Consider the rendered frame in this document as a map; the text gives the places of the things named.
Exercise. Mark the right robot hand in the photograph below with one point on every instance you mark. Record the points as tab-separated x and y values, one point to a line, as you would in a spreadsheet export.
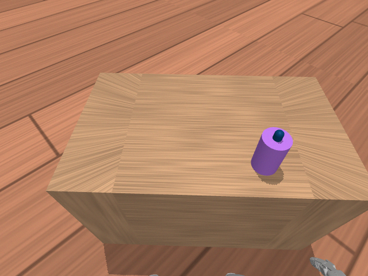
325	267

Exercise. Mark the bottle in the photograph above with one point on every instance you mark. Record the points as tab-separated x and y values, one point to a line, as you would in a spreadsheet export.
273	146

